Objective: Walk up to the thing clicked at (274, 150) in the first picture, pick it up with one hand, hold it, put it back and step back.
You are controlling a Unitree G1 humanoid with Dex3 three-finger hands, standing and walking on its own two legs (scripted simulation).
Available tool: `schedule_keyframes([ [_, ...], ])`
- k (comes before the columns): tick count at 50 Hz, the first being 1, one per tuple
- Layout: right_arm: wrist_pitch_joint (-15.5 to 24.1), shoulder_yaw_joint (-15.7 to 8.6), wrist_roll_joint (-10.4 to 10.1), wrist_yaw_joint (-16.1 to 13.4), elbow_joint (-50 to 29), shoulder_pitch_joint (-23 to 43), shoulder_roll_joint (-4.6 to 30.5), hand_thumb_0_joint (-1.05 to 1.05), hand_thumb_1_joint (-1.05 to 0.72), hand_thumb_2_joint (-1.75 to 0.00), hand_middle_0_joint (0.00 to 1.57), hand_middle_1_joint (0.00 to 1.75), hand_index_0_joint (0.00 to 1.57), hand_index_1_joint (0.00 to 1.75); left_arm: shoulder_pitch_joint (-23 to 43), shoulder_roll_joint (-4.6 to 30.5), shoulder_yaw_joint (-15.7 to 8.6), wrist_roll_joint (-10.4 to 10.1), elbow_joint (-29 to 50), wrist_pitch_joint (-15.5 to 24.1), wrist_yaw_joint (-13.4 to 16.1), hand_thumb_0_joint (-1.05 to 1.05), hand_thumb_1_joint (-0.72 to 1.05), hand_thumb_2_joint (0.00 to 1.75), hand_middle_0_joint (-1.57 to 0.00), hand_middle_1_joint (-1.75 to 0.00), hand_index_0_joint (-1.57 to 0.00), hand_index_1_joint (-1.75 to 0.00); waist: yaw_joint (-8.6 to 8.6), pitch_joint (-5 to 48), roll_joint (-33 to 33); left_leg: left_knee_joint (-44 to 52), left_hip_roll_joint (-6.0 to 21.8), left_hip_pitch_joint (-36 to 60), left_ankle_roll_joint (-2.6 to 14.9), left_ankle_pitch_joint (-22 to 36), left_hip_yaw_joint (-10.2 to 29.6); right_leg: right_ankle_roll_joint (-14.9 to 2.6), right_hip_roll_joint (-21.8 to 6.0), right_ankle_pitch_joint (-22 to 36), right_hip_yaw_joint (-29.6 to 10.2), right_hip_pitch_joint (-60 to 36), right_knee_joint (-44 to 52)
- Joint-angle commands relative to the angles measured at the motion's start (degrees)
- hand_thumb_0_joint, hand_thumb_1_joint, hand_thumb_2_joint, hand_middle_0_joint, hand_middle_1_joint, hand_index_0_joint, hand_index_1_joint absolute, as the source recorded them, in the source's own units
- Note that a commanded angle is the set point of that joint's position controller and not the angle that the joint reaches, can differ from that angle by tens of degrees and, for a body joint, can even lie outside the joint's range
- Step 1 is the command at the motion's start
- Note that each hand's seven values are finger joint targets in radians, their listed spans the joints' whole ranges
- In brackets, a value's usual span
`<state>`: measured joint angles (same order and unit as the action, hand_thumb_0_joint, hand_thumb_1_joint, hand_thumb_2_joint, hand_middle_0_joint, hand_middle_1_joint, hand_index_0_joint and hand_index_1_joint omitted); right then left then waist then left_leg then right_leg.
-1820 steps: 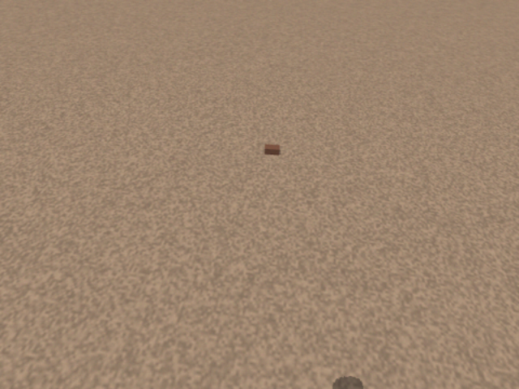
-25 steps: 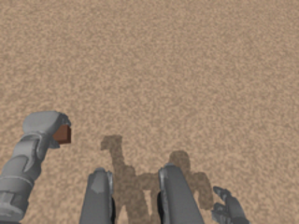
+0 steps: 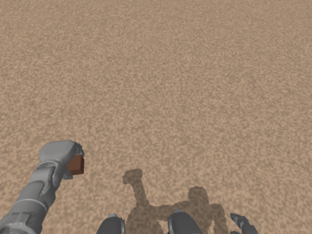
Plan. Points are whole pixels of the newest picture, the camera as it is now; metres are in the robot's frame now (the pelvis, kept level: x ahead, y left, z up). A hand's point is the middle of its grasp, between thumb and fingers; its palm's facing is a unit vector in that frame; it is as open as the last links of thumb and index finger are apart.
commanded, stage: lift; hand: left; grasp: from above
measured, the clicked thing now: (67, 165) +0.34 +0.23 -0.10
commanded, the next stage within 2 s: hold in 0.22 s
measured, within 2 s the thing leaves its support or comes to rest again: neither
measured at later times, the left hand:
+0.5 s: hand (59, 152) +0.34 +0.22 -0.01, palm faces -0.45 -0.05 -0.89, open 7.6 cm
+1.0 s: hand (57, 148) +0.34 +0.22 +0.02, palm faces -0.43 -0.04 -0.90, open 7.5 cm
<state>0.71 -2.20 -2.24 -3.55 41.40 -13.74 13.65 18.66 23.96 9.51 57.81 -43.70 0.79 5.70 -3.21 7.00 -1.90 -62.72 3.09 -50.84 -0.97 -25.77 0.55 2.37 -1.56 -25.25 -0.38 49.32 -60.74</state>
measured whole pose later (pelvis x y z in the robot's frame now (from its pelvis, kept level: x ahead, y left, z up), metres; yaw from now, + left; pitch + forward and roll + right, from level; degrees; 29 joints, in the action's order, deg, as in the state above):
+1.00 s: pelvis +0.03 +0.00 +0.06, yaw -1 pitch +5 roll +0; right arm -3.2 -3.0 -3.2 -2.9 39.0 -12.9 14.4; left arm 14.1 23.5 10.1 57.9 -36.8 2.3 -1.2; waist -0.6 3.8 -2.4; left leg -38.4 2.5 -24.7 -1.1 -18.4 -2.2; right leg 2.2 -2.1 -18.4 -1.9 25.0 -38.5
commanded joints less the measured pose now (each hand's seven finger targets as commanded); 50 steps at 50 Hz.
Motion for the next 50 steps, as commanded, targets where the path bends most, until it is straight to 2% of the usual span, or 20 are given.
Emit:
schedule_keyframes([
  [1,1.62,-2.75,0.11,-0.25,-5.5,-1.21,8.31,0.0,-0.9,-0.9,0.2,0.3,0.2,0.3,15.53,11.35,-4.52,-0.06,8.42,-0.47,2.14,0.0,0.81,0.42,-1.22,-0.23,-1.2,-0.25,0.35,17.27,-0.98,13.73,-3.08,17.75,0.91,11.35,-0.26,-2.68,3.23,10.93,0.58,-12.63,13.62],
  [6,1.22,-2.93,0.02,0.07,-5.63,-1.38,8.43,0.0,-0.9,-0.9,0.2,0.3,0.2,0.3,15.31,10.62,-4.11,-0.31,7.76,-0.95,2.43,0.0,0.79,0.38,-1.21,-0.2,-1.2,-0.21,0.41,15.11,0.15,17.63,-2.99,21.51,0.84,13.88,-0.42,-2.65,3.09,13.11,0.73,-16.0,17.19],
  [9,1.03,-2.87,-0.14,0.2,-5.99,-0.96,8.42,0.0,-0.9,-0.9,0.2,0.3,0.2,0.3,15.69,10.51,-3.66,-0.48,7.41,-0.38,1.63,0.0,0.76,0.4,-1.2,-0.2,-1.18,-0.22,0.33,13.07,-0.27,20.02,-3.1,23.25,0.84,13.06,-0.75,-2.66,3.0,12.21,0.74,-17.12,19.33],
  [11,0.96,-3.05,-0.12,0.15,-6.05,-0.72,8.33,0.0,-0.9,-0.9,0.2,0.3,0.2,0.3,15.88,10.62,-3.87,-0.54,8.48,0.17,1.25,0.0,0.79,0.42,-1.22,-0.19,-1.2,-0.22,0.6,13.8,-0.19,20.9,-3.23,24.65,0.89,13.42,-0.95,-2.59,3.04,12.73,0.44,-18.46,20.56],
  [15,0.72,-3.17,-0.1,0.17,-6.11,-0.67,8.42,0.0,-0.9,-0.9,0.2,0.3,0.2,0.3,15.87,10.97,-4.28,-0.26,9.87,0.5,0.78,0.0,0.79,0.42,-1.22,-0.21,-1.2,-0.23,0.92,14.15,-0.2,22.35,-3.1,27.26,0.71,18.01,-1.06,-2.56,3.2,16.53,0.54,-21.21,21.6],
  [19,0.24,-3.12,-0.24,0.26,-6.42,-0.25,8.54,0.0,-0.9,-0.9,0.2,0.3,0.2,0.3,14.6,10.7,-4.01,0.38,8.85,0.67,0.08,0.0,0.79,0.38,-1.21,-0.19,-1.19,-0.21,0.79,11.83,0.71,24.01,-3.38,27.55,0.86,17.46,-1.68,-2.57,3.1,16.27,0.19,-22.15,23.43],
  [21,-0.03,-3.33,-0.32,0.28,-6.57,0.26,8.68,0.0,-0.9,-0.9,0.2,0.3,0.2,0.3,14.84,11.37,-4.3,0.43,10.18,0.85,-0.64,0.0,0.8,0.38,-1.21,-0.19,-1.2,-0.21,1.53,12.5,-0.49,24.94,-3.23,29.41,0.66,18.3,-1.64,-2.71,3.29,16.47,0.42,-22.97,23.86],
  [24,-0.2,-3.26,-0.37,0.33,-7.18,0.81,8.71,0.0,-0.9,-0.9,0.2,0.3,0.2,0.3,15.77,11.16,-4.25,-0.27,12.14,1.35,-1.27,0.0,0.8,0.39,-1.22,-0.19,-1.21,-0.21,1.44,11.93,-0.17,25.66,-3.36,30.18,0.74,18.23,-1.76,-2.56,3.28,16.49,0.35,-24.16,24.89],
  [25,-0.21,-3.29,-0.4,0.33,-7.2,1.0,8.72,0.0,-0.9,-0.9,0.2,0.3,0.2,0.3,14.91,11.67,-4.74,0.09,11.91,1.4,-1.46,0.0,0.8,0.39,-1.21,-0.2,-1.2,-0.21,1.58,12.02,-0.2,26.18,-3.2,30.69,0.61,18.36,-1.74,-2.7,3.43,16.36,0.54,-24.03,24.87],
  [28,-0.51,-3.23,-0.44,0.33,-7.6,1.45,8.73,0.0,-0.9,-0.9,0.2,0.3,0.2,0.3,14.8,11.0,-4.14,0.03,12.37,1.43,-1.91,0.0,0.82,0.38,-1.23,-0.18,-1.22,-0.19,1.59,11.39,0.55,26.45,-3.2,31.14,0.72,19.78,-1.74,-2.59,3.46,17.63,0.47,-25.04,25.42],
  [29,-0.61,-3.28,-0.45,0.3,-7.47,1.22,8.7,0.0,-0.9,-0.9,0.2,0.3,0.2,0.3,15.02,11.63,-4.95,0.01,12.95,1.46,-1.97,0.0,0.81,0.37,-1.22,-0.18,-1.21,-0.19,1.63,11.99,0.48,26.46,-3.28,31.65,0.75,20.34,-2.02,-2.57,3.42,18.31,0.32,-25.57,25.5],
  [30,-0.74,-3.28,-0.54,0.29,-7.62,1.55,8.65,0.0,-0.9,-0.9,0.2,0.3,0.2,0.3,13.82,11.44,-4.71,0.11,12.66,1.33,-2.15,0.0,0.79,0.38,-1.22,-0.16,-1.2,-0.18,1.9,12.26,0.56,26.38,-3.45,32.28,0.83,21.76,-2.34,-2.48,3.27,19.84,0.22,-26.22,25.59],
  [31,-0.81,-3.31,-0.48,0.33,-7.72,1.39,8.71,0.0,-0.9,-0.9,0.2,0.3,0.2,0.3,14.42,11.3,-4.49,0.12,13.4,1.37,-2.39,0.0,0.79,0.38,-1.22,-0.16,-1.2,-0.18,1.44,12.64,0.79,26.17,-3.46,32.28,0.94,22.34,-2.34,-2.34,3.26,20.63,0.08,-26.62,25.69],
  [32,-0.9,-3.38,-0.51,0.33,-7.79,1.66,8.79,0.0,-0.9,-0.9,0.2,0.3,0.2,0.3,14.3,11.59,-4.91,-0.12,13.95,1.54,-2.57,0.0,0.8,0.38,-1.22,-0.16,-1.21,-0.18,1.91,12.73,0.44,26.38,-3.39,32.52,0.84,22.96,-2.29,-2.41,3.3,20.87,0.34,-27.05,25.61],
  [35,-1.33,-3.29,-0.66,0.29,-8.03,1.54,8.71,0.0,-0.9,-0.9,0.2,0.3,0.2,0.3,13.81,11.05,-4.42,0.04,14.34,1.51,-3.29,0.0,0.79,0.36,-1.22,-0.15,-1.2,-0.17,1.7,11.57,1.08,27.17,-3.41,33.11,0.94,23.05,-2.48,-2.43,3.34,21.16,0.19,-27.07,26.27],
  [37,-1.5,-3.27,-0.68,0.2,-8.31,2.17,8.65,0.0,-0.9,-0.9,0.2,0.3,0.2,0.3,13.39,11.72,-4.98,0.17,14.49,1.39,-3.59,0.0,0.8,0.35,-1.21,-0.16,-1.21,-0.18,2.25,11.27,0.4,27.56,-3.42,33.29,0.91,22.94,-2.5,-2.48,3.38,20.87,0.25,-27.07,26.61],
  [41,-1.7,-3.26,-0.72,0.2,-8.79,2.89,8.83,0.0,-0.89,-0.9,0.2,0.3,0.2,0.3,13.67,11.91,-5.13,-0.06,16.07,1.59,-4.37,0.0,0.81,0.34,-1.22,-0.14,-1.21,-0.16,2.18,11.12,0.24,28.17,-3.56,34.16,1.01,22.44,-2.79,-2.35,3.21,20.36,0.23,-28.12,27.24],
  [49,-1.87,-3.06,-0.99,0.18,-10.12,4.16,8.67,0.0,-0.9,-0.9,0.2,0.3,0.2,0.3,12.37,11.26,-5.15,-0.12,17.44,1.34,-5.03,0.0,0.82,0.37,-1.24,-0.17,-1.22,-0.18,3.0,9.79,0.57,29.79,-3.43,34.65,0.93,21.09,-2.73,-2.57,3.41,18.53,0.43,-28.09,28.11],
  [50,-1.88,-2.98,-0.91,0.18,-10.19,4.04,8.67,0.0,-0.9,-0.9,0.2,0.3,0.2,0.3,12.63,10.95,-4.77,-0.13,18.12,1.32,-5.25,0.0,0.82,0.36,-1.22,-0.18,-1.22,-0.19,2.41,9.8,0.73,29.72,-3.41,34.74,1.08,20.47,-2.84,-2.42,3.34,18.18,0.19,-27.9,28.31],
])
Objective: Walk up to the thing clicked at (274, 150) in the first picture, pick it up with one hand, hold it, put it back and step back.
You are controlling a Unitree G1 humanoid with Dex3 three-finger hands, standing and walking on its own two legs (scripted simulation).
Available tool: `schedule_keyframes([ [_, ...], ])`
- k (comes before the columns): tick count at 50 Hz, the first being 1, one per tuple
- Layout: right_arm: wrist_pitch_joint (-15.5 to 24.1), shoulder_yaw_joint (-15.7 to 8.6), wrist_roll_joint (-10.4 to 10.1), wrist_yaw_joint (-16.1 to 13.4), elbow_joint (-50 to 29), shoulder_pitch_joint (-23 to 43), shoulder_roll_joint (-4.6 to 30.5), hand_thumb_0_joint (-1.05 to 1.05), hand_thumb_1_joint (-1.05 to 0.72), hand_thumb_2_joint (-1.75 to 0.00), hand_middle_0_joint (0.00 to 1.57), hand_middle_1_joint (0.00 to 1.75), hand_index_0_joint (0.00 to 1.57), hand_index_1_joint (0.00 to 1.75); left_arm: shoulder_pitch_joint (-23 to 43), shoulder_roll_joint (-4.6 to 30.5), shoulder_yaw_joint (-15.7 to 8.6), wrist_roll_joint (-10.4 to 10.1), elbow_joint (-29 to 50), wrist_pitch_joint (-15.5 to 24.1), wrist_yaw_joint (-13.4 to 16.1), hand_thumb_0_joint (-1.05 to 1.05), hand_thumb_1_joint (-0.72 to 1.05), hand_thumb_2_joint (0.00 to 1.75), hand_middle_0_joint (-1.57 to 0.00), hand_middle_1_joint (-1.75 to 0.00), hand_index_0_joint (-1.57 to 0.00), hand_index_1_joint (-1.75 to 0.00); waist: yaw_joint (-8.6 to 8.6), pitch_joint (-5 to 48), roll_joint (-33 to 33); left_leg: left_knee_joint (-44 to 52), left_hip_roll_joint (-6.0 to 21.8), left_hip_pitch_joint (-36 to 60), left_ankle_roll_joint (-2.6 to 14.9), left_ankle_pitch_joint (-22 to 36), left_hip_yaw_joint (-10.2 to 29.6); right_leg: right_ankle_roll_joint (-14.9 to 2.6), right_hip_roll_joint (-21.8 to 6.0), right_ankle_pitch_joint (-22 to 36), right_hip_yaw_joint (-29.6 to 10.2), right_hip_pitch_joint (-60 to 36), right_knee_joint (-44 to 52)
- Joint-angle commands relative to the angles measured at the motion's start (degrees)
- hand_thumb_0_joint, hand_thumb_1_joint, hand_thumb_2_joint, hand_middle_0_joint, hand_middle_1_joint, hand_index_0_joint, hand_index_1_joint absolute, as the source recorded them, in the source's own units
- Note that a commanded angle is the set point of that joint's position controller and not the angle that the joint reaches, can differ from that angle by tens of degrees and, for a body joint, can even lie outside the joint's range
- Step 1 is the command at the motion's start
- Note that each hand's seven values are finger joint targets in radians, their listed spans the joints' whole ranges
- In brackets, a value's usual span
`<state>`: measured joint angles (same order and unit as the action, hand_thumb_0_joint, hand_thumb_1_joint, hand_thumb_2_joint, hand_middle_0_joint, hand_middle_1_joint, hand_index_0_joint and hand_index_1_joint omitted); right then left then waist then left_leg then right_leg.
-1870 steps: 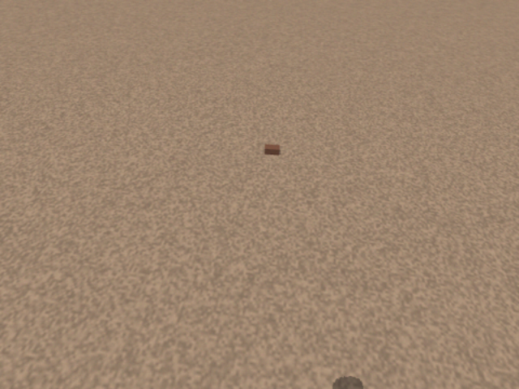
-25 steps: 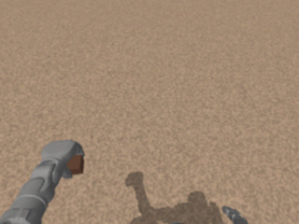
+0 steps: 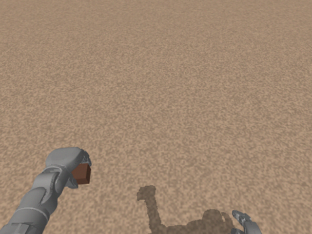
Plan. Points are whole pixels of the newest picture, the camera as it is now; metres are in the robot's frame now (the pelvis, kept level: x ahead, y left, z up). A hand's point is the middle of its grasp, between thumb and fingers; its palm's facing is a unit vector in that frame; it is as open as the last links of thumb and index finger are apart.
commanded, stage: hold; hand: left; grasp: from above
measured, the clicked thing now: (73, 174) +0.31 +0.23 -0.07
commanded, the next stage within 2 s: crouch in 1.22 s
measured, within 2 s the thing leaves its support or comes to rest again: neither
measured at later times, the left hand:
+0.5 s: hand (70, 178) +0.28 +0.21 -0.02, palm faces -0.43 -0.05 -0.90, open 7.5 cm
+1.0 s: hand (68, 176) +0.29 +0.22 -0.02, palm faces -0.43 -0.05 -0.90, open 7.5 cm
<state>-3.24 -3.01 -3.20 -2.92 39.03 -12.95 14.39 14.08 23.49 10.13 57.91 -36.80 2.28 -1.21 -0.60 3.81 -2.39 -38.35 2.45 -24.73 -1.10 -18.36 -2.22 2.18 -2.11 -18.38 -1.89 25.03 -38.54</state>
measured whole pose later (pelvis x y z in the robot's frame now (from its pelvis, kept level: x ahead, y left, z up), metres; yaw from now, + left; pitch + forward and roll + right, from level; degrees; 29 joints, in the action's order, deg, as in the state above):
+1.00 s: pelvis -0.01 +0.00 +0.01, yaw +0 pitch +1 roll +1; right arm -3.7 -1.7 -4.2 -4.0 38.4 -10.6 13.9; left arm 12.0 23.7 10.8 57.1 -32.1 2.2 -3.8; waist 0.5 1.1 -2.6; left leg -30.8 2.0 -17.5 -1.0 -14.5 -2.6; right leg 2.2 -2.4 -14.9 -2.1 18.3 -31.8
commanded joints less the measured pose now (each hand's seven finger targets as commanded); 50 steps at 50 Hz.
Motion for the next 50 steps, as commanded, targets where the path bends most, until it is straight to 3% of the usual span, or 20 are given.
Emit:
schedule_keyframes([
  [1,2.07,-2.12,-0.06,-0.48,-7.97,3.68,7.81,0.0,-0.9,-0.9,0.2,0.3,0.2,0.3,16.81,11.42,-5.41,-0.36,10.96,-0.26,1.42,0.0,0.83,0.37,-1.24,-0.18,-1.22,-0.19,0.27,12.17,1.54,5.75,-2.81,8.64,1.15,12.81,-0.14,-2.26,3.88,10.95,1.8,-3.82,6.36],
  [12,2.28,-1.52,-0.16,-0.85,-8.57,5.0,7.5,0.0,-0.9,-0.9,0.2,0.3,0.2,0.3,17.42,12.18,-5.87,-0.55,14.38,-0.12,0.25,0.0,0.83,0.33,-1.24,-0.16,-1.23,-0.17,0.18,12.25,2.05,7.13,-3.16,9.79,1.71,10.29,-0.61,-1.87,3.36,8.93,1.17,-4.84,8.31],
  [20,2.46,-1.27,-0.5,-0.99,-9.28,6.77,7.3,0.0,-0.9,-0.9,0.2,0.3,0.2,0.3,16.1,12.16,-6.02,-1.21,15.13,-0.27,-0.11,0.0,0.82,0.3,-1.22,-0.18,-1.22,-0.18,1.11,10.56,1.83,9.19,-3.28,10.34,1.64,7.86,-0.78,-2.02,3.32,5.87,1.28,-6.08,10.17],
  [28,2.48,-0.87,-0.7,-1.28,-9.05,7.05,7.09,0.0,-0.91,-0.9,0.2,0.3,0.2,0.3,17.0,12.1,-5.31,-1.0,16.19,-0.78,-0.82,0.0,0.78,0.3,-1.19,-0.18,-1.19,-0.18,0.42,10.24,1.79,10.32,-3.01,12.25,1.73,9.1,-0.59,-2.02,3.38,7.36,1.42,-6.48,11.07],
  [30,2.49,-0.97,-0.72,-1.29,-9.06,7.21,7.15,0.0,-0.91,-0.9,0.2,0.3,0.2,0.3,16.54,12.89,-6.38,-1.27,16.34,-0.66,-0.87,0.0,0.78,0.31,-1.19,-0.18,-1.19,-0.18,1.09,10.66,1.51,10.66,-3.04,12.91,1.65,9.89,-0.61,-2.13,3.44,7.82,1.5,-7.57,11.24],
  [32,2.47,-0.68,-0.85,-1.32,-9.43,7.71,6.95,0.0,-0.91,-0.9,0.2,0.3,0.2,0.3,15.46,11.47,-5.09,-1.39,14.83,-0.82,-1.07,0.0,0.78,0.32,-1.19,-0.19,-1.19,-0.19,0.96,8.77,1.72,11.31,-2.89,12.16,1.52,9.45,-0.45,-2.29,3.57,7.37,1.73,-7.04,11.44],
  [35,2.41,-0.73,-0.89,-1.38,-9.51,7.96,6.96,0.0,-0.91,-0.9,0.2,0.3,0.2,0.3,15.08,12.31,-5.74,-1.63,15.25,-0.54,-1.43,0.0,0.78,0.3,-1.19,-0.19,-1.19,-0.19,1.48,8.6,2.19,11.55,-3.05,12.06,1.64,9.02,-0.48,-2.21,3.42,6.72,1.69,-7.54,12.11],
  [37,2.35,-0.67,-0.89,-1.34,-9.7,8.02,6.71,0.0,-0.91,-0.91,0.2,0.3,0.2,0.3,14.55,11.01,-4.7,-1.56,15.35,-0.46,-1.56,0.0,0.78,0.31,-1.2,-0.17,-1.2,-0.18,0.99,8.68,2.29,11.41,-3.19,12.89,1.73,9.45,-0.68,-2.04,3.29,7.25,1.48,-7.54,12.37],
  [43,2.02,-0.59,-0.81,-1.53,-9.14,7.42,6.77,0.0,-0.91,-0.9,0.2,0.3,0.2,0.3,17.35,13.13,-6.59,-0.94,16.34,-0.05,-0.51,0.0,0.77,0.35,-1.2,-0.18,-1.19,-0.19,0.67,10.03,1.48,11.42,-3.04,13.82,1.61,11.19,-0.44,-2.1,3.47,9.14,1.57,-7.82,12.19],
  [48,1.91,-1.0,-0.87,-1.5,-8.68,7.36,6.98,0.0,-0.9,-0.9,0.2,0.3,0.2,0.3,15.78,11.7,-5.3,-1.03,15.48,-0.04,-0.42,0.0,0.77,0.36,-1.19,-0.19,-1.18,-0.2,1.1,11.08,0.98,11.61,-2.82,15.15,1.4,13.78,-0.37,-2.32,3.66,11.16,1.87,-9.12,11.81],
  [50,1.85,-1.07,-0.82,-1.55,-8.45,6.91,7.05,0.0,-0.9,-0.9,0.2,0.3,0.2,0.3,16.33,12.61,-6.07,-1.15,15.16,-0.09,-0.38,0.0,0.77,0.34,-1.19,-0.19,-1.19,-0.19,0.9,11.54,1.52,11.6,-2.79,15.26,1.49,15.02,-0.36,-2.27,3.68,12.67,1.95,-9.7,11.66],
])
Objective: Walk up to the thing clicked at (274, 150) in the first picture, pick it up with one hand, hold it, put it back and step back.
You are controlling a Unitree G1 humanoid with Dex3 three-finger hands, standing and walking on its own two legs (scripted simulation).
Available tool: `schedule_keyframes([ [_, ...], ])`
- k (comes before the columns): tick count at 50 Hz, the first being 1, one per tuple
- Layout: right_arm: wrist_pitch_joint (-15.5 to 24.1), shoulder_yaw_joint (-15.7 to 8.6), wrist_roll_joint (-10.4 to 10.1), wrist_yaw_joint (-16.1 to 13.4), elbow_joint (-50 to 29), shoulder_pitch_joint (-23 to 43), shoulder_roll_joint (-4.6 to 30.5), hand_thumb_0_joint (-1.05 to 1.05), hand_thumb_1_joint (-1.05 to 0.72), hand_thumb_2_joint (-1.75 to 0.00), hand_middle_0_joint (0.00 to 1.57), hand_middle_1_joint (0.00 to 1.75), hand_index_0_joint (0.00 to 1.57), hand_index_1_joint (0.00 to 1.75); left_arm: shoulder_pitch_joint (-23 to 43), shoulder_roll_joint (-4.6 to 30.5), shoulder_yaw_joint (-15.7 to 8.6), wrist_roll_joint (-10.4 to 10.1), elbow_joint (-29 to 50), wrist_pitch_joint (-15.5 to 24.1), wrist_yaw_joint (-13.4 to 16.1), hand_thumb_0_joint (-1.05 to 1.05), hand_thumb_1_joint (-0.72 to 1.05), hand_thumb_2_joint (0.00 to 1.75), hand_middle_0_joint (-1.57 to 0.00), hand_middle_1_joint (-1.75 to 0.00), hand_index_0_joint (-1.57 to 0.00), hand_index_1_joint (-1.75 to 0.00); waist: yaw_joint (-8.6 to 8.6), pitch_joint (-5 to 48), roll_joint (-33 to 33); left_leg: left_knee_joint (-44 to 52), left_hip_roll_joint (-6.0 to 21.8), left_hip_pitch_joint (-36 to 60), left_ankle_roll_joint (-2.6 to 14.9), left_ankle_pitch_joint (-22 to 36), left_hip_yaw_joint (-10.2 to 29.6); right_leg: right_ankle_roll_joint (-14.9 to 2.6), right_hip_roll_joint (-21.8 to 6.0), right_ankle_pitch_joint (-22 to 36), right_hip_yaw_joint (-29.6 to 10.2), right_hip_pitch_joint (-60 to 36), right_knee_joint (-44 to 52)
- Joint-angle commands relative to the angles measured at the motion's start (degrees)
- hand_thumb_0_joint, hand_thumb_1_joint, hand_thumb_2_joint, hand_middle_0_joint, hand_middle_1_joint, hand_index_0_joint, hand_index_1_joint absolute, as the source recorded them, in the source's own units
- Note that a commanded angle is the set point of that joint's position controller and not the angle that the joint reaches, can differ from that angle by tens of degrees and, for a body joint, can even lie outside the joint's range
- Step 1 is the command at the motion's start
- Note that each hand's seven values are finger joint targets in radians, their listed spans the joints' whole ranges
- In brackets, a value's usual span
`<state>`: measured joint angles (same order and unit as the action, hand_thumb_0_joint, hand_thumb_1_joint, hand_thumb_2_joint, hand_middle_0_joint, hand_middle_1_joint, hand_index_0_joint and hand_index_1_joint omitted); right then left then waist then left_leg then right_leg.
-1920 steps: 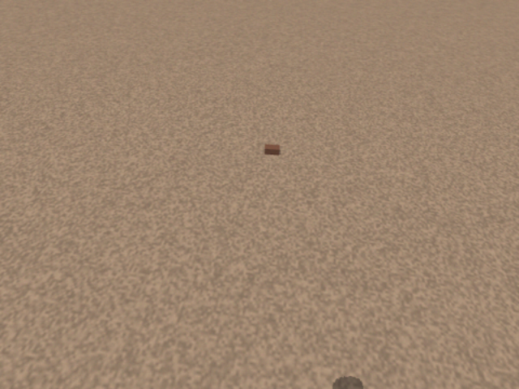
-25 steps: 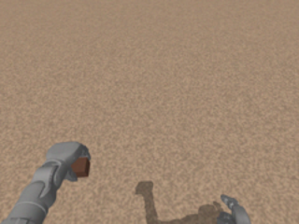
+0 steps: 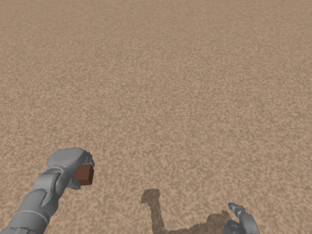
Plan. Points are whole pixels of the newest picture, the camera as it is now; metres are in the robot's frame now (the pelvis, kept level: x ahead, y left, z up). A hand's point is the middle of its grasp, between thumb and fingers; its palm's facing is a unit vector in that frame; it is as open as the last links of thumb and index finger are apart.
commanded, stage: hold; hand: left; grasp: from above
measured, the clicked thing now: (76, 175) +0.30 +0.23 -0.06
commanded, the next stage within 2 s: crouch in 0.22 s
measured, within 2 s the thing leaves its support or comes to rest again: neither
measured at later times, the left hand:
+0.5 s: hand (76, 174) +0.30 +0.22 -0.03, palm faces -0.44 -0.05 -0.89, open 7.5 cm
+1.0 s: hand (95, 188) +0.34 +0.22 -0.25, palm faces -0.40 +0.04 -0.92, open 7.5 cm
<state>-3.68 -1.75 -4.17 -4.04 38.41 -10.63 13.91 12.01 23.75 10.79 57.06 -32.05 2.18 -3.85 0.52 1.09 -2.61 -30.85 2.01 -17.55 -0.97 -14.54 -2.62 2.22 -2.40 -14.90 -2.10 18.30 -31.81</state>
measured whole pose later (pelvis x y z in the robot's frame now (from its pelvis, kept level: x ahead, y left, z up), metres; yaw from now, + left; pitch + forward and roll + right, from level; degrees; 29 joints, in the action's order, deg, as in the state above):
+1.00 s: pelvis -0.04 +0.00 -0.14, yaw +1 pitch +25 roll -2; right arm -1.9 -5.3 1.7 -1.7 41.9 -13.5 15.0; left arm 33.6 22.4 7.0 68.2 -65.0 4.8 20.4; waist -6.0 10.4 -1.5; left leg -80.0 2.6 -74.4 -1.1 -30.5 1.6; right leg 2.4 -1.6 -30.4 -0.7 72.8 -78.4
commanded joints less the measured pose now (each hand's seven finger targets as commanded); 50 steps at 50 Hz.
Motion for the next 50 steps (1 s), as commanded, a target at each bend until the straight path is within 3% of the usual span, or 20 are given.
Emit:
schedule_keyframes([
  [1,2.21,-2.38,0.11,-0.4,-7.93,4.88,7.42,0.0,-0.91,-0.9,0.2,0.3,0.2,0.3,18.86,11.61,-5.69,-0.25,10.96,-0.01,2.19,0.0,0.77,0.34,-1.19,-0.2,-1.19,-0.2,0.3,13.93,0.42,4.44,-2.31,8.14,1.07,11.55,0.11,-2.56,3.99,9.23,2.27,-2.91,4.94],
  [2,2.07,-2.26,0.1,-0.42,-8.03,4.49,7.32,0.0,-0.9,-0.9,0.2,0.3,0.2,0.3,17.98,10.9,-5.37,-0.05,9.24,-0.16,2.18,0.0,0.76,0.36,-1.19,-0.19,-1.18,-0.2,-0.44,12.93,1.37,4.24,-2.32,7.96,1.32,11.16,-0.06,-2.36,3.92,9.15,2.2,-2.38,5.32],
  [6,1.87,-2.38,-0.01,-0.37,-8.29,4.53,7.46,0.0,-0.9,-0.9,0.2,0.3,0.2,0.3,16.25,11.2,-5.71,-0.47,8.77,-0.27,2.03,0.0,0.76,0.33,-1.18,-0.18,-1.18,-0.19,0.13,12.9,2.72,4.29,-2.45,7.86,1.45,12.25,-0.15,-2.25,3.79,10.19,2.32,-3.34,5.57],
  [11,1.4,-2.32,-0.04,-0.39,-8.4,4.36,7.37,0.0,-0.9,-0.9,0.2,0.3,0.2,0.3,18.85,11.2,-5.52,-0.39,9.77,-0.41,2.42,0.0,0.77,0.33,-1.2,-0.17,-1.19,-0.18,-0.11,13.4,2.21,4.39,-2.56,8.74,1.52,11.86,-0.37,-2.18,3.58,10.15,2.1,-3.06,6.0],
  [13,1.32,-2.31,0.03,-0.39,-8.18,4.09,7.56,0.0,-0.9,-0.9,0.2,0.3,0.2,0.3,18.68,12.37,-6.63,-0.01,8.73,-0.36,2.74,0.0,0.76,0.33,-1.18,-0.18,-1.18,-0.19,0.08,13.11,1.48,4.83,-2.38,8.27,1.37,11.51,-0.25,-2.46,3.78,9.45,2.19,-3.4,5.8],
  [15,1.12,-2.35,0.02,-0.43,-8.46,4.56,7.41,0.0,-0.91,-0.9,0.2,0.3,0.2,0.3,18.57,11.51,-5.88,0.37,8.4,-0.21,2.69,0.0,0.76,0.35,-1.19,-0.17,-1.18,-0.19,0.37,12.25,0.53,5.18,-2.24,8.31,1.17,11.31,-0.24,-2.7,3.9,8.94,2.37,-3.07,5.76],
  [16,1.15,-2.46,0.06,-0.43,-8.43,4.41,7.46,0.0,-0.92,-0.91,0.2,0.3,0.2,0.3,19.77,11.32,-5.68,0.2,9.17,-0.13,2.68,0.0,0.82,0.27,-1.18,-0.25,-1.21,-0.23,-0.1,12.99,1.34,4.88,-2.3,8.52,1.32,11.51,-0.25,-2.5,3.86,9.32,2.2,-2.98,5.86],
  [17,1.14,-2.47,-0.01,-0.43,-8.52,4.4,7.53,0.0,-0.89,-0.9,0.2,0.3,0.2,0.3,18.88,11.42,-6.02,-0.01,8.76,-0.16,2.75,0.0,0.74,0.22,-1.1,-0.24,-1.13,-0.21,0.27,13.01,1.83,4.93,-2.32,8.43,1.34,11.55,-0.26,-2.43,3.88,9.32,2.22,-3.39,5.92],
  [19,0.97,-2.46,-0.04,-0.37,-8.58,4.32,7.49,0.0,-0.89,-0.9,0.2,0.3,0.2,0.3,16.93,10.38,-5.51,-0.1,7.49,-0.27,2.74,0.0,0.78,0.3,-1.18,-0.2,-1.19,-0.19,-0.08,11.83,2.19,4.88,-2.44,8.02,1.41,11.39,-0.41,-2.43,3.73,9.34,2.03,-2.68,6.12],
  [23,0.79,-2.48,0.09,-0.35,-8.39,3.57,7.37,0.0,-0.9,-0.9,0.2,0.3,0.2,0.3,16.21,9.83,-5.3,0.48,4.54,1.23,3.79,0.0,0.83,0.29,-1.21,-0.2,-1.22,-0.2,-0.74,10.29,4.71,3.92,-2.55,5.86,1.59,10.05,-0.31,-2.3,3.63,8.23,2.13,-1.03,5.76],
  [25,0.45,-2.51,0.42,-0.24,-8.04,3.34,7.24,0.0,-0.9,-0.9,0.2,0.3,0.2,0.3,14.66,8.87,-5.26,1.41,0.99,2.46,5.18,0.0,0.85,0.3,-1.24,-0.18,-1.24,-0.18,-1.26,8.78,5.6,2.54,-2.76,3.86,1.67,8.23,-0.36,-2.29,3.38,6.55,2.02,1.21,4.94],
  [29,0.05,-3.1,1.68,0.27,-6.42,1.92,7.43,0.0,-0.9,-0.9,0.2,0.3,0.2,0.3,19.57,8.89,-6.03,4.39,-4.01,4.89,10.84,0.0,0.88,0.32,-1.27,-0.19,-1.27,-0.19,-2.07,11.02,4.16,-4.33,-3.05,-2.3,1.14,6.64,-0.36,-2.5,3.28,5.39,2.07,7.78,-1.53],
  [30,0.03,-3.39,2.11,0.49,-5.85,1.02,7.71,0.0,-0.9,-0.9,0.2,0.3,0.2,0.3,22.04,9.49,-6.63,5.05,-3.62,5.17,12.62,0.0,0.9,0.31,-1.27,-0.21,-1.28,-0.2,-2.57,13.86,3.43,-7.26,-3.01,-3.9,1.08,6.8,-0.45,-2.5,3.33,5.86,1.78,10.01,-4.03],
  [34,-0.22,-4.58,3.12,1.6,-4.9,-2.3,8.34,0.0,-0.9,-0.9,0.2,0.3,0.2,0.3,26.59,8.53,-5.61,8.59,-10.84,4.11,18.48,0.0,0.93,0.34,-1.31,-0.23,-1.31,-0.23,-3.65,19.63,1.36,-16.99,-2.66,-11.72,0.75,6.84,-0.04,-2.89,3.5,6.22,1.94,18.07,-12.95],
  [37,0.14,-5.19,3.74,2.13,-4.29,-3.13,8.81,0.0,-0.9,-0.9,0.2,0.3,0.2,0.3,29.29,6.66,-4.47,9.08,-18.17,3.11,21.81,0.0,0.97,0.34,-1.33,-0.24,-1.34,-0.24,-4.4,19.84,3.46,-22.73,-2.45,-20.96,0.97,1.91,0.33,-2.88,3.45,2.04,2.32,24.76,-18.04],
  [42,1.73,-5.85,4.73,2.15,-3.01,-4.72,9.47,0.0,-0.9,-0.9,0.2,0.3,0.2,0.3,35.0,8.78,-5.74,10.0,-21.52,2.63,24.87,0.0,0.95,0.38,-1.32,-0.25,-1.32,-0.25,-4.85,28.23,0.42,-31.99,-2.43,-30.89,1.37,-2.71,1.03,-3.31,3.24,-2.26,2.94,33.5,-27.72],
  [44,2.33,-5.91,5.29,1.99,-2.14,-5.59,9.56,0.0,-0.9,-0.9,0.2,0.3,0.2,0.3,38.76,8.12,-5.41,10.55,-23.03,2.42,25.87,0.0,0.92,0.42,-1.31,-0.23,-1.31,-0.24,-6.59,30.48,-0.17,-36.17,-2.23,-35.65,1.6,-4.04,1.46,-3.41,3.34,-3.09,3.11,38.36,-31.88],
  [47,3.47,-6.37,6.13,1.71,-1.31,-6.43,10.37,0.0,-0.9,-0.9,0.2,0.3,0.2,0.3,42.18,11.34,-7.56,10.89,-23.29,2.35,27.11,0.0,0.9,0.39,-1.28,-0.24,-1.28,-0.24,-6.8,34.23,-2.57,-41.1,-1.82,-40.15,1.43,-7.07,2.52,-3.93,3.35,-6.18,3.84,45.51,-37.76],
  [50,4.03,-6.37,6.73,1.61,-0.65,-6.55,10.5,0.0,-0.89,-0.9,0.2,0.3,0.2,0.3,42.81,12.42,-8.87,10.98,-25.69,1.37,27.65,0.0,0.87,0.39,-1.27,-0.21,-1.26,-0.22,-7.01,36.58,-3.36,-44.02,-1.48,-44.96,1.17,-10.87,3.5,-3.99,3.2,-9.3,4.2,50.56,-41.95],
])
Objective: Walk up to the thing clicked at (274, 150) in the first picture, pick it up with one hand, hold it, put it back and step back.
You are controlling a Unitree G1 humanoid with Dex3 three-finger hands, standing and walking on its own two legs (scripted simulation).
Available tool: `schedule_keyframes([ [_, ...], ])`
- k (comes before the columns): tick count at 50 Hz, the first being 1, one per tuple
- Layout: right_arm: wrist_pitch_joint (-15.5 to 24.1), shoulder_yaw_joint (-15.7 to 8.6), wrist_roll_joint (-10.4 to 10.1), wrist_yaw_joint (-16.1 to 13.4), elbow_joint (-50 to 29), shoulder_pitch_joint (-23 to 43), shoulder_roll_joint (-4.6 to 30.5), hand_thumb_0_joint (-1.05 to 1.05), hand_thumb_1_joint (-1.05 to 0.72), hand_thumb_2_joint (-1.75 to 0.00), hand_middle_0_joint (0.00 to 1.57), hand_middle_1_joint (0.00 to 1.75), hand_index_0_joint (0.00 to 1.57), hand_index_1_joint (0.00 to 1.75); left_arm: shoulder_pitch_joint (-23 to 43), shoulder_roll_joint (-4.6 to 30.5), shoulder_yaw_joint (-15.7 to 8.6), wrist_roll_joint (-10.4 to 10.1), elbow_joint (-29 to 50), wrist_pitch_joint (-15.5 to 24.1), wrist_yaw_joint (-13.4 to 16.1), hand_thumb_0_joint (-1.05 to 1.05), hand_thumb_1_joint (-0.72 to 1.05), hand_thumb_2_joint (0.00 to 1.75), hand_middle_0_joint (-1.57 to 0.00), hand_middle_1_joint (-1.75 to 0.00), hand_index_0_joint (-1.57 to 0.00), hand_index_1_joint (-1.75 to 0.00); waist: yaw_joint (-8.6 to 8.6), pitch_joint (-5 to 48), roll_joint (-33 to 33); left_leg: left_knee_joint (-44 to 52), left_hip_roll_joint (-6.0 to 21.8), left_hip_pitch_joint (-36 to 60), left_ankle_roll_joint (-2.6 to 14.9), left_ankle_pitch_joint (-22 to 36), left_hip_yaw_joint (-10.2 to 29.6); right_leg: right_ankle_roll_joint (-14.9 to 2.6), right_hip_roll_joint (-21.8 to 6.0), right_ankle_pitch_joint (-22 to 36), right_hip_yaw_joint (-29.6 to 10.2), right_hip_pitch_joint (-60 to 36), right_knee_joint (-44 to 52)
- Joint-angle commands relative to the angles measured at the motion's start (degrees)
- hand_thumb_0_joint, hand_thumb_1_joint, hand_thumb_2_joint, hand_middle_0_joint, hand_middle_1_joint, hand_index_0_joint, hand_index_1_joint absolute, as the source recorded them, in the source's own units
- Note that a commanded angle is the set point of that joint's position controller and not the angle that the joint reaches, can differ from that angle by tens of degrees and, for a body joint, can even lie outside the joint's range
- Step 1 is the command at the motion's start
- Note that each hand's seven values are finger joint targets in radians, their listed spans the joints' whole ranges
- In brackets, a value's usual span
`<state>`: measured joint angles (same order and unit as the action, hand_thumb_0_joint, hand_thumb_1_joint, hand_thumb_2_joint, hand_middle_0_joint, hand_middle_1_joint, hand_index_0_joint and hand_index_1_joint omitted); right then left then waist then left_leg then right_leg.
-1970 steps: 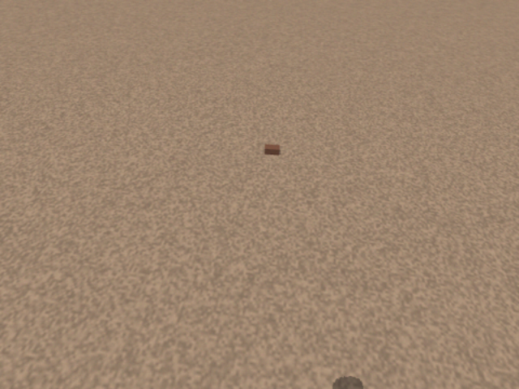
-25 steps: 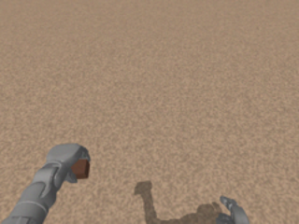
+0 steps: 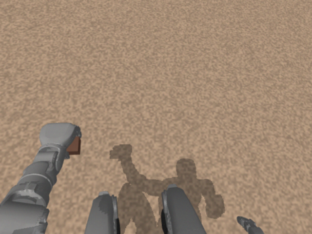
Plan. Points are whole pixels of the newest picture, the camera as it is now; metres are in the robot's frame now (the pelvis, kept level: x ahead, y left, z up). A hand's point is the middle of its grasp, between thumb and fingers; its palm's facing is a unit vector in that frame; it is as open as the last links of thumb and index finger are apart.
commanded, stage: crouch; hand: left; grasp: from above
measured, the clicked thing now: (64, 146) +0.40 +0.22 -0.14
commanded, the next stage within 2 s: lower in 1.32 s
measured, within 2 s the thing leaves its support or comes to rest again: neither
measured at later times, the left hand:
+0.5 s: hand (81, 157) +0.41 +0.22 -0.33, palm faces -0.43 +0.01 -0.90, open 7.5 cm
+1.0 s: hand (86, 159) +0.43 +0.22 -0.41, palm faces -0.45 +0.00 -0.90, open 7.5 cm
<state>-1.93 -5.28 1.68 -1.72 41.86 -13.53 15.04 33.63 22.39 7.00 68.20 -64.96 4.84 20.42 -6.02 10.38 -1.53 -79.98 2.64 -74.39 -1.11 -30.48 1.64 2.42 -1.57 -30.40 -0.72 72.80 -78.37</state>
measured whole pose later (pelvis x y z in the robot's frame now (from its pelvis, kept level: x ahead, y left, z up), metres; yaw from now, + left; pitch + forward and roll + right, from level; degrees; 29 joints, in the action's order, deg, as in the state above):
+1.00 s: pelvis -0.03 +0.00 -0.25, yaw -4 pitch +35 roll -5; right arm 3.0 -1.7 7.3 6.2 44.6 -8.4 14.0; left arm 51.5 33.0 -1.1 71.3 -79.1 9.3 23.0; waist -11.3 6.7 -0.3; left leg -129.7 1.4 -126.1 -2.2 -38.9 7.6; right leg 3.1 0.4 -38.8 0.2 122.9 -126.5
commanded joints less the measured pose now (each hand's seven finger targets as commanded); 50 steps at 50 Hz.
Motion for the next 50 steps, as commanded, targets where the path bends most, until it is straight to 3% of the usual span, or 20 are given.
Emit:
schedule_keyframes([
  [1,2.56,-2.77,1.06,-0.62,-3.98,-3.62,9.24,0.0,-0.89,-0.9,0.2,0.3,0.2,0.3,21.65,12.4,-4.49,-0.37,6.4,-1.42,3.13,0.0,0.87,0.36,-1.25,-0.22,-1.26,-0.22,-1.09,27.62,-4.5,4.18,-1.93,10.62,1.19,4.06,-0.14,-4.23,2.43,5.34,3.22,-1.87,2.67],
  [2,2.83,-3.01,1.21,-0.5,-3.66,-3.57,9.57,0.0,-0.89,-0.9,0.2,0.3,0.2,0.3,21.53,13.05,-4.85,-0.41,6.27,-1.47,2.84,0.0,0.87,0.35,-1.25,-0.21,-1.26,-0.21,-0.41,28.66,-5.04,3.01,-1.89,10.47,1.18,3.91,0.16,-4.31,2.5,5.0,3.49,0.04,1.23],
  [8,4.02,-2.69,1.74,0.45,-3.11,-5.0,9.58,0.0,-0.89,-0.9,0.2,0.3,0.2,0.3,24.02,14.4,-6.02,-1.2,4.13,-0.94,1.49,0.0,0.9,0.37,-1.26,-0.23,-1.27,-0.23,-2.26,31.28,-3.64,-5.47,-2.16,0.85,1.7,1.66,0.49,-4.42,2.52,2.88,4.31,7.77,-6.25],
  [11,4.79,-2.32,1.91,1.19,-2.64,-5.48,10.04,0.0,-0.89,-0.9,0.2,0.3,0.2,0.3,25.01,14.93,-6.15,-0.73,2.13,0.38,1.09,0.0,0.9,0.36,-1.25,-0.23,-1.26,-0.22,-3.56,30.44,-3.75,-8.83,-2.13,-3.26,1.68,-1.22,1.76,-4.46,2.36,0.42,4.89,13.8,-10.2],
  [12,5.06,-2.11,1.94,1.42,-2.78,-5.16,9.74,0.0,-0.89,-0.9,0.2,0.3,0.2,0.3,26.26,15.95,-6.44,-0.49,3.81,0.87,1.34,0.0,0.89,0.35,-1.24,-0.23,-1.25,-0.22,-2.81,32.13,-4.98,-9.95,-2.3,-3.82,1.7,-2.1,1.32,-4.61,2.47,-0.53,4.83,14.43,-11.1],
  [16,5.78,-1.74,2.55,2.33,-1.9,-5.37,10.41,0.0,-0.89,-0.9,0.2,0.3,0.2,0.3,29.58,19.21,-8.22,0.9,4.25,2.47,2.94,0.0,0.91,0.37,-1.26,-0.21,-1.27,-0.21,-3.58,34.74,-7.29,-14.76,-2.47,-6.49,1.67,-2.53,1.01,-4.58,2.46,-1.04,4.94,19.13,-15.1],
  [20,6.29,-1.42,3.5,3.31,-0.73,-6.03,10.36,0.0,-0.9,-0.9,0.2,0.3,0.2,0.3,29.44,17.71,-8.21,1.83,1.5,2.25,4.56,0.0,0.89,0.37,-1.25,-0.23,-1.26,-0.22,-4.03,36.7,-9.12,-19.26,-2.39,-7.03,1.5,1.63,0.74,-4.55,2.29,2.62,5.56,22.22,-19.48],
  [21,6.33,-1.29,3.7,3.56,-0.29,-6.54,10.16,0.0,-0.9,-0.9,0.2,0.3,0.2,0.3,32.74,18.76,-8.52,1.64,4.34,2.46,4.93,0.0,0.88,0.37,-1.24,-0.24,-1.26,-0.23,-4.32,38.09,-10.01,-20.6,-2.37,-7.36,1.61,2.56,0.35,-4.56,2.41,3.74,5.67,22.34,-20.27],
  [24,6.34,-1.25,4.16,4.42,0.05,-6.67,10.5,0.0,-0.9,-0.9,0.2,0.3,0.2,0.3,29.74,18.19,-8.55,2.04,-0.06,1.66,5.02,0.0,0.86,0.38,-1.23,-0.24,-1.24,-0.23,-4.15,38.23,-9.7,-23.39,-2.37,-8.91,1.75,4.97,-0.13,-4.35,2.38,5.88,5.85,22.51,-22.51],
  [26,6.37,-1.4,4.46,4.88,0.2,-6.98,10.26,0.0,-0.91,-0.9,0.2,0.3,0.2,0.3,32.69,19.89,-9.5,1.85,2.82,1.91,5.0,0.0,0.86,0.41,-1.24,-0.25,-1.24,-0.24,-4.25,39.72,-11.29,-25.04,-2.24,-8.69,1.68,6.7,-0.33,-4.36,2.4,7.48,5.97,22.91,-24.16],
  [27,6.29,-1.48,4.52,4.98,0.47,-6.75,10.4,0.0,-0.9,-0.9,0.2,0.3,0.2,0.3,34.53,19.57,-8.98,1.78,3.51,2.21,4.8,0.0,0.84,0.43,-1.23,-0.24,-1.23,-0.24,-4.63,39.62,-11.59,-25.81,-2.22,-10.08,1.71,5.36,-0.39,-4.35,2.5,6.6,6.1,23.62,-24.79],
  [28,6.2,-1.3,4.59,5.26,0.02,-6.44,10.21,0.0,-0.91,-0.9,0.2,0.3,0.2,0.3,30.32,17.94,-8.22,2.18,-1.36,1.79,4.51,0.0,0.85,0.4,-1.23,-0.25,-1.24,-0.24,-4.82,37.3,-10.24,-26.54,-2.31,-11.84,1.91,4.78,-0.69,-4.17,2.57,6.41,5.97,23.5,-24.68],
  [31,5.97,-1.18,4.68,5.64,0.15,-6.1,10.57,0.0,-0.9,-0.9,0.2,0.3,0.2,0.3,31.34,21.25,-10.26,1.84,-0.48,2.1,4.62,0.0,0.86,0.38,-1.23,-0.24,-1.24,-0.23,-3.89,37.19,-10.2,-27.8,-2.24,-14.65,1.96,2.88,-0.65,-4.25,2.7,4.5,6.3,25.02,-26.73],
  [33,5.7,-1.19,4.95,5.97,0.5,-6.3,10.54,0.0,-0.9,-0.9,0.2,0.3,0.2,0.3,33.17,20.19,-9.33,2.3,0.39,2.44,4.44,0.0,0.84,0.39,-1.21,-0.24,-1.22,-0.24,-4.78,37.35,-11.24,-29.34,-2.17,-15.12,1.88,3.8,-0.83,-4.29,2.93,5.57,6.45,25.59,-27.89],
  [34,5.71,-1.02,4.84,6.1,-0.05,-5.94,10.75,0.0,-0.91,-0.9,0.2,0.3,0.2,0.3,30.41,18.75,-8.82,2.4,-4.06,1.9,4.25,0.0,0.84,0.38,-1.21,-0.24,-1.22,-0.23,-5.01,35.26,-9.22,-29.82,-2.25,-16.31,2.06,3.6,-0.65,-4.16,2.91,5.39,6.48,26.46,-28.08],
  [37,5.5,-0.96,4.92,6.46,0.22,-5.9,11.05,0.0,-0.91,-0.9,0.2,0.3,0.2,0.3,33.31,22.38,-10.23,1.9,-1.52,2.6,4.15,0.0,0.81,0.37,-1.2,-0.23,-1.2,-0.23,-4.54,37.46,-9.2,-32.25,-2.18,-18.18,2.4,4.74,-1.03,-3.9,3.18,6.94,6.21,25.46,-29.66],
  [40,5.56,-0.66,5.39,6.93,0.34,-5.75,10.79,0.0,-0.91,-0.9,0.2,0.3,0.2,0.3,33.85,20.8,-9.59,1.89,-4.05,3.18,4.14,0.0,0.85,0.37,-1.21,-0.26,-1.22,-0.25,-5.79,33.97,-8.44,-33.68,-2.22,-21.54,2.56,2.2,-1.13,-3.86,3.29,4.64,6.5,27.47,-30.68],
  [43,5.38,-0.59,5.31,7.08,0.38,-5.11,11.19,0.0,-0.91,-0.9,0.2,0.3,0.2,0.3,35.99,23.59,-10.39,2.26,-3.42,4.03,4.35,0.0,0.82,0.33,-1.18,-0.24,-1.2,-0.23,-4.98,35.65,-9.99,-34.79,-2.3,-22.84,2.49,0.5,-1.49,-4.06,3.56,2.59,6.46,27.92,-31.79],
  [47,5.53,-0.08,5.62,7.39,0.78,-4.7,11.02,0.0,-0.91,-0.9,0.2,0.3,0.2,0.3,35.83,21.93,-9.37,2.63,-7.19,4.39,4.75,0.0,0.84,0.32,-1.2,-0.25,-1.22,-0.23,-5.82,32.73,-9.79,-35.78,-2.46,-24.72,2.35,-1.56,-1.3,-4.34,3.74,0.39,7.1,31.2,-33.45],
  [50,5.61,0.12,5.77,7.53,1.09,-5.09,11.98,0.0,-0.91,-0.9,0.2,0.3,0.2,0.3,37.69,23.53,-10.14,3.08,-7.44,4.56,5.13,0.0,0.83,0.31,-1.19,-0.23,-1.2,-0.22,-5.9,33.12,-11.38,-36.55,-2.56,-24.55,2.2,-1.68,-1.0,-4.53,3.5,0.29,7.53,33.39,-35.15],
])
